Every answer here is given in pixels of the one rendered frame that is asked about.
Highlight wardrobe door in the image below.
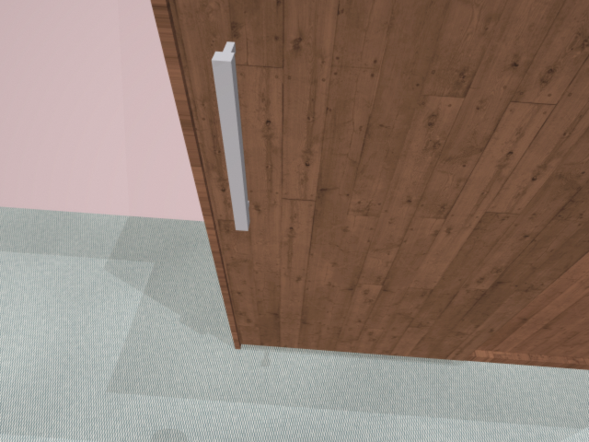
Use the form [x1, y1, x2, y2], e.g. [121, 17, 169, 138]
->
[477, 252, 589, 358]
[169, 0, 589, 361]

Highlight handle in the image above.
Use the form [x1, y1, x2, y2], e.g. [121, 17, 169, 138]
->
[212, 41, 250, 231]

